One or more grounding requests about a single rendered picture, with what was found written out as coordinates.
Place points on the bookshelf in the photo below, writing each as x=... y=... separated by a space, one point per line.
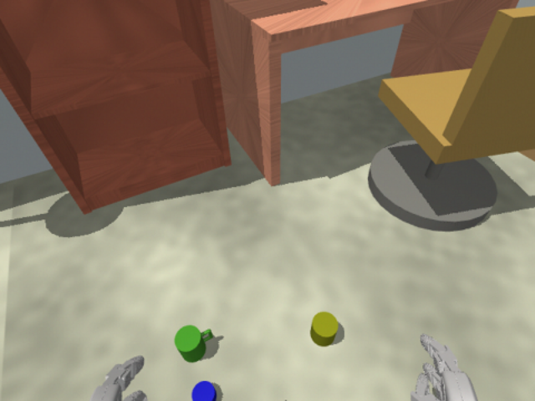
x=121 y=96

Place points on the left robot hand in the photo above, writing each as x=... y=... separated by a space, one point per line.
x=117 y=380

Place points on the office chair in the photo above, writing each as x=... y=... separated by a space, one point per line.
x=434 y=182

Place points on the desk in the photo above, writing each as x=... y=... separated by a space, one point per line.
x=250 y=35

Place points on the right robot hand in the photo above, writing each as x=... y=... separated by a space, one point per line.
x=450 y=383

